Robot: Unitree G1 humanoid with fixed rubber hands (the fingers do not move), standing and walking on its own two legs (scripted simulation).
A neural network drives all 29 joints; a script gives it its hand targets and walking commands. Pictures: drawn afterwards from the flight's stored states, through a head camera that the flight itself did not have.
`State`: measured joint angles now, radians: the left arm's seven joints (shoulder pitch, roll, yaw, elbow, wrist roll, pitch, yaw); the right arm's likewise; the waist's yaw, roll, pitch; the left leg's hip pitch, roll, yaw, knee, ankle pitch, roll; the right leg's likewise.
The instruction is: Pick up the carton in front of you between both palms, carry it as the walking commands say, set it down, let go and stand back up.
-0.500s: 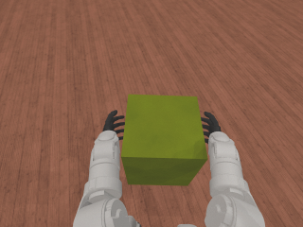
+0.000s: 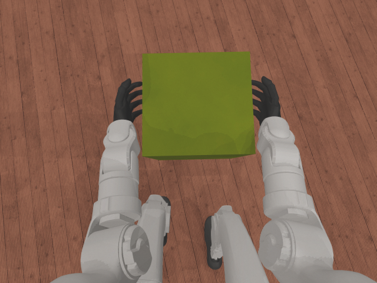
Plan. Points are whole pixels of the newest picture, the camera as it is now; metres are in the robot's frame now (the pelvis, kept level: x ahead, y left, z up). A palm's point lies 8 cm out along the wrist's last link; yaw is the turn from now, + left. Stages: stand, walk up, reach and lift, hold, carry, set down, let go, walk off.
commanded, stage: set down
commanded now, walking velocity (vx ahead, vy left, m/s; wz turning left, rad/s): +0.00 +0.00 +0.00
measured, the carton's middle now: (195, 116) +0.46 +0.02 -0.15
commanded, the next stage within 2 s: none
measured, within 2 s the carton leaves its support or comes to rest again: rests again in 1.62 s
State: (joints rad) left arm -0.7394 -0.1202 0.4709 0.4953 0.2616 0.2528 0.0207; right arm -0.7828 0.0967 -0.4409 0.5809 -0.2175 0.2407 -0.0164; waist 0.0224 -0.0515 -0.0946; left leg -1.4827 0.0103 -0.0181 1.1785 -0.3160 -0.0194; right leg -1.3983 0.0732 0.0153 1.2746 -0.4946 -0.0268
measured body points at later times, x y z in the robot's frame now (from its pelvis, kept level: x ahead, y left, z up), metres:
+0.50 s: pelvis -0.02 +0.01 -0.12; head +0.29 +0.02 +0.20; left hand +0.48 +0.18 -0.23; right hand +0.50 -0.12 -0.23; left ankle +0.10 +0.13 -0.60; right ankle +0.03 -0.10 -0.60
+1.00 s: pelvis -0.03 +0.01 -0.22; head +0.34 +0.01 +0.02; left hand +0.52 +0.18 -0.38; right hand +0.55 -0.12 -0.39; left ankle +0.10 +0.13 -0.60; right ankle +0.03 -0.10 -0.60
